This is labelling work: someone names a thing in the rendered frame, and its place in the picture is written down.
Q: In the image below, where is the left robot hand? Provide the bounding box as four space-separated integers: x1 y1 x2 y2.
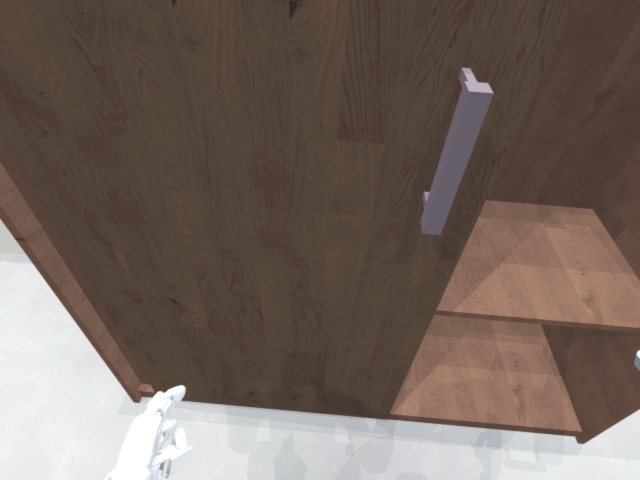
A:
115 385 192 480

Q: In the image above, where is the handle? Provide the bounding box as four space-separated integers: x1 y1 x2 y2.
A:
420 68 494 235

